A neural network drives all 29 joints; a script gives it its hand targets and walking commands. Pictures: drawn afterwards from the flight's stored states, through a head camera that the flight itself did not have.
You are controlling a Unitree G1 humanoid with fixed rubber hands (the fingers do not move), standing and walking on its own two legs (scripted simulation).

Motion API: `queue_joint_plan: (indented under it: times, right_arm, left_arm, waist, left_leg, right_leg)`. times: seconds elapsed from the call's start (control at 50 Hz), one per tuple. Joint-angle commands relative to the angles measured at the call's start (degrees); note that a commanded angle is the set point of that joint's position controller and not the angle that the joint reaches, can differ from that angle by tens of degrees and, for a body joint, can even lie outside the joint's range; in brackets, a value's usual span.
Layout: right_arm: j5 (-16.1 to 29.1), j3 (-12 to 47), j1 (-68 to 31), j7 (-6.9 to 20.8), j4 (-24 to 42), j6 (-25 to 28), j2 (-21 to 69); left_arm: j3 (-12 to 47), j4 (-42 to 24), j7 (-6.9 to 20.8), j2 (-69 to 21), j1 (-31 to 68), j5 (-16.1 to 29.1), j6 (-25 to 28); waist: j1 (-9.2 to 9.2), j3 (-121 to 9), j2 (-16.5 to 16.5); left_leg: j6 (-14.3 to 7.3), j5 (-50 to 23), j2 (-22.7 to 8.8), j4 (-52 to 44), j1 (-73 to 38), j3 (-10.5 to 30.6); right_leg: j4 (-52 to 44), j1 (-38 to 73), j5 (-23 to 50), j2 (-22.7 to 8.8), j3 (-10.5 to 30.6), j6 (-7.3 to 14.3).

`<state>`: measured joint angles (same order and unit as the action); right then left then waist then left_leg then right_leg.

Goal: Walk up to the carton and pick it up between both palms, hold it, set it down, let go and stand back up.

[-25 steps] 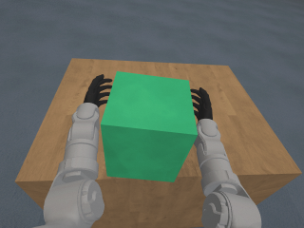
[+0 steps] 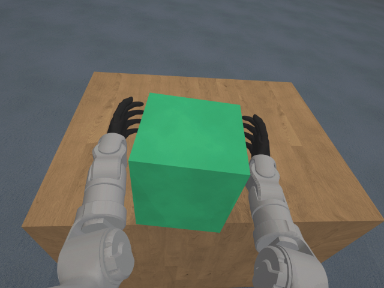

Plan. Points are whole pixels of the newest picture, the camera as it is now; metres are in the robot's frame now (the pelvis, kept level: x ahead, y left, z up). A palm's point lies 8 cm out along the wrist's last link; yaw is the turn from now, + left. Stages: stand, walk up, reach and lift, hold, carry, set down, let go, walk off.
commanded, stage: set down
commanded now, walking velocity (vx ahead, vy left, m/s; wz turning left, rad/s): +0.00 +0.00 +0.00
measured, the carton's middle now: (186, 166) +0.40 -0.01 +0.04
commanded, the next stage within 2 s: none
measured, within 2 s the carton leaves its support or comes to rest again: neither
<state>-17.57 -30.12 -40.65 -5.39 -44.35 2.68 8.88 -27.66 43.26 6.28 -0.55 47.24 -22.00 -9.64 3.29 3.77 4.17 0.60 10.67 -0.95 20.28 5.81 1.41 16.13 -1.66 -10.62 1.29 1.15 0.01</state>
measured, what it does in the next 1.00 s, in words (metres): stands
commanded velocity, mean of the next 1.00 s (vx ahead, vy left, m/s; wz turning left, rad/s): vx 0.00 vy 0.00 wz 0.00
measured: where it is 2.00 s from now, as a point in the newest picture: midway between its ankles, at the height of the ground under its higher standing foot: outside the picture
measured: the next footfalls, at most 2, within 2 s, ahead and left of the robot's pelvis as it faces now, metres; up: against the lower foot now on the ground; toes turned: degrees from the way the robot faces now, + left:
none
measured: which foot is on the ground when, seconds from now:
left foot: down 0.00-1.00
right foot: down 0.00-1.00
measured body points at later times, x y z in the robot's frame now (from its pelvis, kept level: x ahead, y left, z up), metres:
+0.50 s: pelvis +0.00 +0.00 +0.00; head +0.01 +0.03 +0.45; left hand +0.43 +0.15 +0.12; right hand +0.40 -0.15 +0.11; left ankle +0.01 +0.12 -0.75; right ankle -0.02 -0.12 -0.75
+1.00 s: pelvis +0.00 +0.00 +0.00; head +0.02 +0.03 +0.45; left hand +0.44 +0.15 +0.12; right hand +0.40 -0.16 +0.11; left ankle +0.01 +0.12 -0.75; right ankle -0.02 -0.12 -0.75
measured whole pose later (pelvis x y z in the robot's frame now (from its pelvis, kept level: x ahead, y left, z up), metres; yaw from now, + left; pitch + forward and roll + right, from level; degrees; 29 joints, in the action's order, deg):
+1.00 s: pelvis +0.00 +0.00 +0.00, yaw +0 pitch -4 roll -1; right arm -19.9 -29.8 -39.9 -5.3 -44.8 7.8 8.7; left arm -30.4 43.9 7.4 -1.0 47.0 -24.1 -5.8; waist 2.4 5.0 4.0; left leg 0.6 10.9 -1.0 20.3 5.8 1.2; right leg 16.1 -1.7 -10.9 1.2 1.2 0.0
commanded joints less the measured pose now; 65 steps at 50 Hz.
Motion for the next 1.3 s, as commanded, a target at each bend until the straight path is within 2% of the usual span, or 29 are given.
queue_joint_plan:
  times: [0.0, 0.02, 0.06, 0.1, 0.12, 0.14, 0.2, 0.22, 0.26, 0.34, 0.38, 0.4, 0.42, 0.5, 0.66, 0.68, 0.74, 0.76, 0.78, 0.84, 0.88, 0.9, 0.94, 1.02, 1.06, 1.14, 1.16, 1.18, 1.28]
  right_arm:
    - [-4.4, 14.3, -25.8, 6.9, 3.8, 4.2, 24.2]
    - [-3.6, 15.5, -24.8, 7.1, 3.8, 4.3, 24.7]
    - [-4.2, 14.4, -25.6, 6.8, 4.9, 4.9, 23.6]
    - [-4.4, 15.2, -25.1, 6.9, 4.6, 4.8, 24.3]
    - [-5.2, 13.1, -24.5, 6.8, 4.0, 4.8, 23.2]
    - [-4.6, 14.4, -24.2, 6.9, 3.0, 4.3, 24.3]
    - [-4.3, 14.2, -24.1, 7.1, 4.2, 4.2, 24.0]
    - [-5.2, 12.9, -24.1, 6.8, 4.4, 4.3, 22.9]
    - [-4.4, 13.2, -24.1, 7.2, 4.1, 4.4, 23.3]
    - [-6.3, 11.1, -22.4, 7.1, 3.3, 4.8, 21.8]
    - [-5.5, 13.0, -21.8, 7.3, 2.9, 5.1, 23.2]
    - [-5.6, 13.2, -20.7, 7.3, 2.2, 4.9, 23.5]
    - [-5.8, 11.7, -20.2, 7.2, 1.0, 4.8, 22.4]
    - [-5.6, 13.6, -20.2, 7.2, 2.7, 5.7, 22.5]
    - [-7.4, 10.3, -19.1, 6.8, 0.3, 5.3, 22.6]
    - [-7.1, 11.7, -18.6, 7.1, 1.8, 5.8, 22.5]
    - [-6.7, 12.2, -17.5, 7.0, 1.6, 5.4, 21.3]
    - [-7.4, 10.6, -15.7, 6.8, -1.8, 4.7, 20.8]
    - [-6.1, 11.3, -15.5, 6.6, -0.4, 5.3, 19.4]
    - [-5.9, 10.4, -16.3, 5.8, 0.1, 5.8, 16.8]
    - [-4.4, 10.7, -14.7, 5.1, -0.6, 5.1, 12.2]
    - [-4.4, 8.8, -13.5, 4.4, -2.7, 5.6, 9.1]
    - [-1.6, 9.0, -12.6, 2.4, -3.2, 5.7, 0.5]
    - [9.9, 13.2, -13.4, -2.8, -10.3, 6.9, -13.1]
    - [14.2, 16.1, -16.5, -4.6, -10.9, 8.9, -12.3]
    - [17.3, 19.9, -21.9, -5.9, -6.8, 10.7, -11.1]
    - [17.6, 20.1, -21.3, -6.4, -10.3, 10.3, -10.6]
    - [17.9, 20.0, -22.3, -6.5, -8.7, 11.3, -12.6]
    - [20.4, 20.5, -20.7, -6.2, -15.3, 12.4, -15.6]
  left_arm:
    - [9.4, 4.6, 5.8, -26.3, 21.9, -3.6, 3.0]
    - [9.0, 3.5, 5.8, -25.8, 20.6, -4.0, 3.0]
    - [10.0, 3.8, 5.7, -26.0, 21.4, -3.3, 3.2]
    - [8.1, 5.3, 6.0, -26.2, 20.8, -4.5, 3.2]
    - [8.0, 6.1, 6.1, -26.9, 19.4, -4.3, 2.7]
    - [7.1, 5.4, 6.4, -25.7, 19.6, -4.7, 2.8]
    - [6.9, 4.7, 6.3, -25.9, 19.5, -4.8, 2.9]
    - [7.4, 5.1, 6.4, -26.4, 19.3, -4.8, 2.7]
    - [7.2, 5.6, 6.2, -26.4, 18.9, -5.1, 2.7]
    - [8.6, 4.2, 6.0, -27.3, 19.3, -4.2, 3.3]
    - [7.2, 5.1, 6.0, -26.3, 17.6, -5.0, 3.6]
    - [6.8, 5.2, 6.0, -25.7, 17.9, -5.5, 3.5]
    - [7.2, 4.2, 6.0, -27.1, 17.3, -5.6, 3.2]
    - [6.7, 3.6, 5.9, -26.0, 17.0, -6.0, 3.8]
    - [5.6, 5.3, 6.1, -25.8, 16.9, -6.8, 3.8]
    - [4.6, 5.2, 6.1, -26.4, 15.8, -6.8, 4.0]
    - [4.1, 6.3, 6.2, -23.9, 14.9, -7.4, 3.8]
    - [4.6, 5.5, 6.2, -24.5, 15.4, -7.1, 3.6]
    - [5.3, 3.3, 5.8, -22.9, 15.2, -7.1, 4.2]
    - [6.2, 4.5, 5.2, -20.9, 14.8, -6.0, 4.4]
    - [3.9, 4.9, 4.0, -14.0, 14.7, -5.4, 4.5]
    - [3.4, 4.8, 3.3, -12.7, 14.3, -5.2, 4.8]
    - [2.7, 4.6, 0.5, -2.9, 14.7, -3.0, 5.8]
    - [13.5, 6.8, -6.6, 8.2, 16.2, 8.3, 7.3]
    - [17.6, 7.9, -8.5, 8.4, 18.7, 13.6, 9.5]
    - [18.1, 16.9, -8.8, 9.7, 20.8, 18.5, 12.8]
    - [16.5, 19.4, -8.9, 9.9, 21.1, 18.6, 13.3]
    - [15.5, 16.9, -9.4, 12.0, 22.8, 18.0, 14.8]
    - [18.0, 14.3, -9.9, 12.1, 24.6, 19.1, 18.9]
  waist:
    - [-0.53, -19.2, -6.4]
    - [-2.12, -19.8, -6.7]
    - [-0.68, -21.1, -7.0]
    - [-2.39, -19.0, -6.2]
    - [-0.17, -17.0, -5.6]
    - [-2.10, -16.9, -4.3]
    - [-2.39, -15.6, -5.3]
    - [-0.50, -15.6, -5.8]
    - [-1.99, -15.9, -6.9]
    - [0.69, -16.9, -7.2]
    - [-1.69, -15.8, -5.4]
    - [-1.91, -16.8, -6.5]
    - [-0.31, -15.7, -7.1]
    - [-2.17, -17.1, -6.7]
    - [0.33, -12.8, -6.3]
    - [-1.37, -13.7, -5.2]
    - [-2.45, -10.0, -5.2]
    - [-0.18, -10.0, -5.0]
    - [-1.22, -12.3, -6.5]
    - [-0.10, -13.6, -6.5]
    - [-2.13, -12.1, -7.0]
    - [-0.58, -11.7, -6.0]
    - [-2.25, -11.7, -6.4]
    - [0.99, -17.1, -9.9]
    - [2.20, -23.8, -7.6]
    - [0.14, -34.1, -4.0]
    - [0.32, -32.2, -3.3]
    - [-1.08, -36.6, -4.1]
    - [0.78, -42.5, -8.8]
  left_leg:
    - [0.9, -11.1, 2.6, -5.2, -3.7, -8.5]
    - [0.5, -11.8, 2.5, -5.1, -3.9, -8.7]
    - [0.9, -12.8, 2.3, -4.6, -3.9, -8.3]
    - [0.6, -11.6, 2.6, -5.1, -2.5, -8.9]
    - [0.7, -11.4, 2.3, -5.5, -3.5, -8.3]
    - [0.4, -11.3, 2.0, -5.5, -3.4, -9.0]
    - [0.1, -8.7, 2.4, -6.4, -1.6, -8.6]
    - [0.4, -8.9, 2.2, -6.0, -3.4, -8.2]
    - [0.5, -9.3, 2.2, -5.6, -3.9, -8.5]
    - [1.5, -11.7, 2.1, -4.7, -6.2, -7.9]
    - [0.9, -13.7, 2.1, -4.2, -5.5, -8.7]
    - [0.9, -13.7, 2.0, -4.5, -4.7, -8.4]
    - [1.3, -14.0, 2.0, -4.2, -6.0, -7.9]
    - [1.1, -15.2, 1.7, -3.8, -5.6, -8.3]
    - [0.7, -10.7, 1.8, -4.5, -3.7, -8.2]
    - [0.6, -12.1, 1.4, -4.7, -4.3, -8.2]
    - [0.0, -10.0, 2.0, -5.1, -1.7, -8.6]
    - [0.1, -9.6, 1.6, -5.1, -3.0, -7.8]
    - [0.5, -11.4, 1.6, -4.5, -5.0, -8.0]
    - [0.5, -11.2, 1.7, -4.3, -4.2, -8.1]
    - [0.4, -10.4, 1.6, -4.7, -4.0, -8.0]
    - [0.7, -11.9, 1.6, -4.1, -4.2, -8.0]
    - [0.6, -11.4, 1.5, -4.0, -3.6, -8.2]
    - [2.1, -11.4, 0.9, -1.0, -1.1, -7.0]
    - [1.8, -14.5, 1.2, 2.2, 0.1, -7.0]
    - [0.6, -15.5, 1.2, 5.2, 5.9, -6.3]
    - [0.6, -15.0, 1.0, 5.9, 7.7, -6.3]
    - [0.8, -16.0, 1.4, 6.2, 7.2, -6.7]
    - [3.9, -27.4, 0.2, 8.3, -0.6, -5.0]
  right_leg:
    - [-0.4, 4.9, 16.4, -0.4, -7.0, -4.1]
    - [-0.4, 5.5, 16.6, -0.5, -6.5, -3.9]
    - [-0.1, 4.9, 17.0, -0.3, -7.0, -3.6]
    - [-0.3, 6.1, 17.0, -0.5, -6.5, -4.1]
    - [-0.7, 5.1, 15.5, -0.2, -7.2, -3.8]
    - [-0.6, 5.2, 16.4, -0.3, -6.8, -4.1]
    - [-0.6, 5.1, 13.5, -0.4, -6.8, -4.1]
    - [-0.9, 3.3, 12.0, -0.3, -7.1, -3.7]
    - [-1.4, 2.0, 10.9, -0.2, -7.1, -3.5]
    - [-1.2, 0.5, 11.8, 0.4, -7.9, -3.2]
    - [-1.3, 2.4, 13.5, 0.2, -7.0, -3.5]
    - [-0.9, 3.3, 14.0, 0.0, -7.0, -3.5]
    - [-1.0, 1.7, 13.2, 0.2, -7.2, -3.4]
    - [-0.8, 1.8, 13.9, 0.2, -7.0, -3.2]
    - [-1.3, -0.2, 10.9, 0.0, -7.2, -3.6]
    - [-1.1, 0.9, 11.8, 0.1, -7.1, -3.6]
    - [-1.5, 1.9, 9.9, -0.1, -6.5, -3.8]
    - [-1.9, 1.1, 9.6, -0.2, -6.5, -3.6]
    - [-1.3, 0.6, 10.7, 0.2, -6.8, -3.5]
    - [-1.3, -0.4, 11.5, 0.2, -6.9, -3.5]
    - [-1.5, -0.3, 9.5, 0.0, -6.0, -3.6]
    - [-1.3, -0.6, 11.2, 0.5, -6.5, -3.5]
    - [-1.4, -1.6, 10.4, 0.7, -5.8, -3.8]
    - [-0.6, -6.9, 11.1, 2.0, -5.4, -2.0]
    - [0.5, -8.3, 17.2, 2.3, -4.8, -2.0]
    - [3.8, -6.8, 22.8, 1.1, -3.4, -2.3]
    - [3.8, -7.3, 22.6, 1.0, -3.4, -2.5]
    - [4.4, -5.7, 23.4, 0.9, -3.4, -2.6]
    - [4.3, -9.9, 26.0, 2.4, -4.3, -1.5]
